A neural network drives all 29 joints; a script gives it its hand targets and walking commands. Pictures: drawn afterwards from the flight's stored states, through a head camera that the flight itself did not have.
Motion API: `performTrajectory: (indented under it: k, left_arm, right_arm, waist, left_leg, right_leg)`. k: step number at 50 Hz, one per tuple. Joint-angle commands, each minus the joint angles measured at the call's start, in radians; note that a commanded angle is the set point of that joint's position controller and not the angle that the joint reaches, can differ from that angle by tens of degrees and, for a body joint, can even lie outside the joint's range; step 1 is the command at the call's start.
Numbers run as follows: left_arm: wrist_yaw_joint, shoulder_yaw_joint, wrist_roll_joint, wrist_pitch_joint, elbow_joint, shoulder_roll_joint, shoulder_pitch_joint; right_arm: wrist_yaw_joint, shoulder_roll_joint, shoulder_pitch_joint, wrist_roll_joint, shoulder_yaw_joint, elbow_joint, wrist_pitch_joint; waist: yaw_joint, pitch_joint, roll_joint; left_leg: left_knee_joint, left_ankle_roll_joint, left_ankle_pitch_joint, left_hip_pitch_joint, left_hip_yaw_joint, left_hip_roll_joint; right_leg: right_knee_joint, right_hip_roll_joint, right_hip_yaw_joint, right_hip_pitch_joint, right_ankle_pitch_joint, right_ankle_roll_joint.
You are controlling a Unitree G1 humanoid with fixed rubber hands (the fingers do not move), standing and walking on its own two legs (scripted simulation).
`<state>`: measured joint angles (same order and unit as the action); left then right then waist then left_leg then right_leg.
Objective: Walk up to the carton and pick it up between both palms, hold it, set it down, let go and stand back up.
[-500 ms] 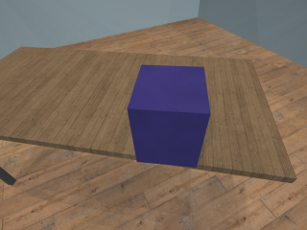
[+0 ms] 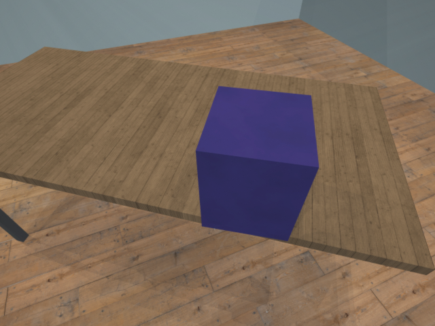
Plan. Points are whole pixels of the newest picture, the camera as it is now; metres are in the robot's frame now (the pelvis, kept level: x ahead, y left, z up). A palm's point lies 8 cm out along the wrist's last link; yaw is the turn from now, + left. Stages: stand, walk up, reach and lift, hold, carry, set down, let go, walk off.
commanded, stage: walk up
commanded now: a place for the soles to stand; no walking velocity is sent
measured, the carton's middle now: (253, 164) +0.44 -0.07 +0.04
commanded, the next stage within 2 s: reach and lift in 0.30 s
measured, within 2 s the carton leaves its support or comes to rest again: neither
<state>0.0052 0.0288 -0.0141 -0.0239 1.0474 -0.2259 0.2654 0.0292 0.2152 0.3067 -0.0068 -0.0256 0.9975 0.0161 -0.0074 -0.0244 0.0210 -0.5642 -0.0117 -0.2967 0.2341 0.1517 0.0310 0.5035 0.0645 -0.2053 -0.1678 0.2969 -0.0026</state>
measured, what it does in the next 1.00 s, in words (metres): stands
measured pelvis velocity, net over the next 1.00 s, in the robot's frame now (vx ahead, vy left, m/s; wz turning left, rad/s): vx -0.03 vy -0.03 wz -0.14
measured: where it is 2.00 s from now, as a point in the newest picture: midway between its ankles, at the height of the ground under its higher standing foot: outside the picture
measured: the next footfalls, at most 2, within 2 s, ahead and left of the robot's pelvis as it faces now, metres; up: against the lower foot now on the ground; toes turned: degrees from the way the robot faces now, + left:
none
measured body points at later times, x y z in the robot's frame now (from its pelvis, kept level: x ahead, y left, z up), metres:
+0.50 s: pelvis -0.03 -0.01 -0.03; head +0.03 +0.00 +0.42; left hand +0.15 +0.26 -0.14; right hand +0.14 -0.25 -0.15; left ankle +0.01 +0.13 -0.73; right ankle -0.01 -0.12 -0.73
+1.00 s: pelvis -0.03 -0.03 +0.00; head +0.02 -0.03 +0.44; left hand +0.15 +0.22 -0.10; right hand +0.12 -0.24 -0.10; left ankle +0.01 +0.13 -0.73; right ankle -0.02 -0.12 -0.73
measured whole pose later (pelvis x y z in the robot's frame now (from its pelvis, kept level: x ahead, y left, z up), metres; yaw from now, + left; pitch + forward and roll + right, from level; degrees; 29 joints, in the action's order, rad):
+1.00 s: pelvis -0.03 -0.03 +0.00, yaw -8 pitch -2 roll +0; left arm -0.01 -0.12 0.03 -0.39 0.40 -0.26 0.16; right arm 0.07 0.08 0.15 -0.01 -0.04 0.55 -0.03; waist -0.04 -0.15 -0.04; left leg -0.53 -0.07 -0.26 0.25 0.04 -0.06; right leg 0.55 -0.03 -0.08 -0.27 0.25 0.06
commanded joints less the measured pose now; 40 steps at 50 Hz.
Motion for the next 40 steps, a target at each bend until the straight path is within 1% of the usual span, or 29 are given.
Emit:
performTrajectory:
  k: [1, 2, 5, 6, 7, 8, 9, 10, 14, 15, 16, 17, 18, 19, 20, 21, 22, 23, 24, 25, 27, 29, 32, 33, 34, 35, 36, 39, 40]
  left_arm:
    - [0.006, -0.014, -0.001, 0.02, -0.025, -0.133, 0.046]
    - [0.003, -0.015, -0.005, 0.019, -0.031, -0.135, 0.026]
    - [0.005, -0.015, 0.0, 0.02, -0.029, -0.13, 0.044]
    - [0.003, -0.013, 0.002, 0.018, -0.018, -0.128, 0.051]
    - [0.005, -0.012, 0.0, 0.016, -0.02, -0.139, 0.036]
    - [0.004, -0.014, 0.001, 0.017, -0.016, -0.139, 0.044]
    - [0.005, -0.013, 0.003, 0.015, -0.019, -0.133, 0.058]
    - [0.007, -0.017, 0.001, 0.016, -0.02, -0.147, 0.05]
    - [0.007, -0.014, -0.007, 0.017, -0.008, -0.138, 0.074]
    - [0.006, -0.026, 0.001, 0.017, -0.014, -0.153, 0.064]
    - [0.002, -0.084, 0.088, -0.155, -0.426, -0.305, -0.71]
    - [0.025, -0.087, 0.052, -0.277, -0.437, -0.252, -0.593]
    - [0.019, -0.09, 0.054, -0.367, -0.491, -0.221, -0.516]
    - [0.018, -0.073, 0.051, -0.439, -0.547, -0.179, -0.465]
    - [0.019, -0.071, 0.068, -0.486, -0.635, -0.171, -0.473]
    - [0.027, -0.093, 0.041, -0.523, -0.672, -0.162, -0.426]
    - [0.037, -0.11, 0.007, -0.549, -0.657, -0.141, -0.325]
    - [0.034, -0.129, -0.02, -0.576, -0.677, -0.111, -0.222]
    - [0.024, -0.146, -0.031, -0.597, -0.696, -0.11, -0.184]
    - [0.004, -0.155, -0.054, -0.608, -0.693, -0.094, -0.093]
    - [-0.026, -0.171, -0.083, -0.605, -0.669, -0.075, -0.039]
    - [-0.044, -0.178, -0.072, -0.599, -0.598, -0.068, -0.003]
    - [-0.045, -0.252, -0.097, -0.549, -0.578, -0.145, -0.098]
    - [-0.041, -0.26, -0.093, -0.53, -0.596, -0.157, -0.158]
    - [-0.032, -0.271, -0.093, -0.505, -0.63, -0.158, -0.213]
    - [-0.021, -0.276, -0.092, -0.48, -0.681, -0.175, -0.259]
    - [-0.014, -0.261, -0.081, -0.455, -0.705, -0.171, -0.294]
    - [-0.001, -0.241, -0.046, -0.405, -0.774, -0.194, -0.318]
    - [0.005, -0.247, -0.032, -0.388, -0.793, -0.21, -0.33]
  right_arm:
    - [0.011, 0.127, 0.051, 0.007, 0.026, -0.041, 0.013]
    - [0.012, 0.133, 0.038, 0.007, 0.026, -0.033, 0.011]
    - [0.009, 0.155, 0.041, 0.004, 0.027, -0.032, 0.016]
    - [0.011, 0.136, 0.024, 0.004, 0.028, -0.027, 0.015]
    - [0.008, 0.137, 0.036, 0.008, 0.028, -0.038, 0.011]
    - [0.007, 0.118, 0.025, 0.012, 0.019, -0.032, 0.009]
    - [0.008, 0.116, 0.033, 0.012, 0.017, -0.03, 0.009]
    - [0.009, 0.113, 0.03, 0.007, 0.017, -0.025, 0.009]
    - [0.015, 0.152, 0.016, 0.012, 0.024, -0.024, 0.015]
    - [0.013, 0.128, 0.032, 0.005, 0.017, -0.022, 0.019]
    - [-0.004, 0.08, -0.715, -0.124, 0.199, -0.119, 0.057]
    - [-0.031, 0.103, -0.646, -0.173, 0.237, -0.098, 0.027]
    - [-0.052, 0.102, -0.575, -0.142, 0.197, -0.137, -0.021]
    - [-0.07, 0.124, -0.514, -0.116, 0.159, -0.175, -0.053]
    - [-0.091, 0.138, -0.512, -0.097, 0.151, -0.17, -0.076]
    - [-0.107, 0.129, -0.454, -0.081, 0.137, -0.157, -0.081]
    - [-0.109, 0.159, -0.401, -0.057, 0.104, -0.129, -0.074]
    - [-0.105, 0.193, -0.34, -0.037, 0.1, -0.104, -0.059]
    - [-0.098, 0.198, -0.306, 0.006, 0.062, -0.085, -0.052]
    - [-0.082, 0.209, -0.254, 0.037, 0.029, -0.097, -0.043]
    - [-0.053, 0.215, -0.252, 0.076, -0.027, -0.106, -0.034]
    - [-0.025, 0.184, -0.28, 0.092, -0.058, -0.181, -0.046]
    - [-0.004, 0.102, -0.368, 0.035, -0.066, -0.338, -0.048]
    - [-0.001, 0.074, -0.374, 0.022, -0.057, -0.375, -0.046]
    - [-0.001, 0.058, -0.385, 0.01, -0.048, -0.427, -0.043]
    - [-0.006, 0.029, -0.398, 0.007, -0.016, -0.451, -0.04]
    - [-0.008, 0.003, -0.387, 0.004, -0.015, -0.47, -0.045]
    - [-0.004, -0.033, -0.359, 0.009, -0.002, -0.585, -0.046]
    - [0.001, -0.041, -0.341, 0.004, -0.005, -0.613, -0.046]
  waist:
    - [0.003, -0.018, -0.005]
    - [-0.001, -0.017, 0.011]
    - [-0.001, -0.028, 0.014]
    - [-0.007, -0.072, 0.033]
    - [0.017, -0.07, -0.004]
    - [-0.001, -0.053, -0.006]
    - [0.003, -0.042, 0.034]
    - [0.004, -0.024, 0.022]
    - [-0.014, 0.001, 0.039]
    - [-0.006, 0.004, 0.0]
    - [0.099, 0.078, 0.007]
    - [0.087, -0.019, -0.002]
    - [0.051, 0.05, -0.048]
    - [0.02, 0.134, -0.039]
    - [-0.004, 0.219, -0.01]
    - [0.023, 0.283, 0.051]
    - [0.001, 0.334, 0.118]
    - [0.0, 0.345, 0.148]
    - [0.006, 0.347, 0.15]
    - [0.015, 0.311, 0.135]
    - [-0.008, 0.243, 0.02]
    - [-0.021, 0.103, -0.079]
    - [-0.08, 0.01, -0.153]
    - [-0.067, -0.001, -0.118]
    - [-0.073, -0.001, -0.124]
    - [-0.085, -0.004, -0.072]
    - [-0.084, 0.029, -0.059]
    - [-0.088, 0.099, -0.029]
    - [-0.081, 0.099, -0.059]
  left_leg:
    - [0.095, 0.057, 0.223, 0.107, 0.046, -0.073]
    - [0.095, 0.063, 0.238, 0.117, 0.059, -0.071]
    - [0.11, 0.066, 0.288, 0.105, 0.078, -0.082]
    - [0.112, 0.065, 0.27, 0.113, 0.074, -0.073]
    - [0.11, 0.067, 0.234, 0.122, 0.075, -0.072]
    - [0.101, 0.063, 0.218, 0.132, 0.061, -0.07]
    - [0.098, 0.064, 0.241, 0.119, 0.062, -0.064]
    - [0.101, 0.059, 0.264, 0.111, 0.049, -0.068]
    - [0.115, 0.064, 0.299, 0.106, 0.092, -0.073]
    - [0.116, 0.062, 0.32, 0.108, 0.093, -0.077]
    - [-0.026, -0.031, 0.167, 0.297, -0.107, -0.081]
    - [0.007, -0.041, -0.081, 0.379, -0.133, -0.069]
    - [0.0, -0.039, -0.114, 0.412, -0.165, -0.071]
    - [-0.002, -0.033, -0.092, 0.369, -0.182, -0.087]
    - [-0.025, -0.042, 0.026, 0.306, -0.168, -0.099]
    - [-0.066, -0.061, 0.223, 0.226, -0.181, -0.088]
    - [-0.116, -0.093, 0.489, 0.124, -0.17, -0.092]
    - [-0.153, -0.111, 0.655, -0.002, -0.146, -0.092]
    - [-0.166, -0.127, 0.764, -0.108, -0.139, -0.083]
    - [-0.147, -0.129, 0.779, -0.151, -0.154, -0.068]
    - [-0.057, -0.115, 0.657, -0.161, -0.167, -0.052]
    - [0.07, -0.057, 0.286, -0.012, -0.216, -0.023]
    - [0.089, 0.0, 0.115, 0.12, -0.266, -0.006]
    - [0.099, 0.001, 0.07, 0.132, -0.281, -0.013]
    - [0.099, 0.011, 0.012, 0.133, -0.281, -0.016]
    - [0.103, 0.019, 0.006, 0.154, -0.279, -0.029]
    - [0.099, 0.021, -0.03, 0.158, -0.271, -0.039]
    - [0.095, 0.021, -0.049, 0.204, -0.271, -0.054]
    - [0.08, 0.026, -0.034, 0.214, -0.265, -0.054]
  right_leg:
    - [-0.139, 0.109, 0.116, 0.065, -0.028, 0.059]
    - [-0.126, 0.101, 0.11, 0.068, -0.039, 0.068]
    - [-0.11, 0.084, 0.093, 0.061, -0.081, 0.046]
    - [-0.119, 0.088, 0.09, 0.03, -0.027, 0.043]
    - [-0.133, 0.087, 0.093, 0.032, -0.023, 0.043]
    - [-0.131, 0.093, 0.103, 0.049, -0.019, 0.048]
    - [-0.122, 0.1, 0.097, 0.054, -0.046, 0.054]
    - [-0.115, 0.099, 0.094, 0.077, -0.056, 0.047]
    - [-0.099, 0.094, 0.092, 0.089, -0.073, 0.046]
    - [-0.095, 0.089, 0.086, 0.106, -0.095, 0.046]
    - [0.143, -0.037, 0.081, -0.117, 0.04, 0.062]
    - [0.149, -0.031, 0.091, -0.157, 0.143, 0.051]
    - [0.174, -0.021, 0.109, -0.076, 0.133, 0.039]
    - [0.189, -0.016, 0.094, -0.044, 0.091, 0.041]
    - [0.23, -0.014, 0.1, -0.059, 0.028, 0.047]
    - [0.243, -0.034, 0.089, -0.11, -0.081, 0.047]
    - [0.248, -0.054, 0.075, -0.155, -0.194, 0.051]
    - [0.249, -0.081, 0.073, -0.197, -0.258, 0.046]
    - [0.214, -0.101, 0.077, -0.212, -0.329, 0.045]
    - [0.15, -0.11, 0.081, -0.176, -0.396, 0.039]
    - [0.057, -0.118, 0.058, -0.001, -0.439, 0.032]
    - [-0.034, -0.084, 0.077, 0.166, -0.306, 0.028]
    - [-0.133, -0.006, 0.214, 0.156, -0.077, 0.007]
    - [-0.148, 0.0, 0.231, 0.124, -0.006, 0.004]
    - [-0.157, 0.003, 0.24, 0.083, 0.111, 0.003]
    - [-0.147, -0.008, 0.246, 0.056, 0.134, 0.005]
    - [-0.151, 0.01, 0.273, 0.051, 0.184, 0.003]
    - [-0.138, 0.017, 0.304, 0.108, 0.182, -0.008]
    - [-0.144, 0.036, 0.336, 0.084, 0.155, -0.021]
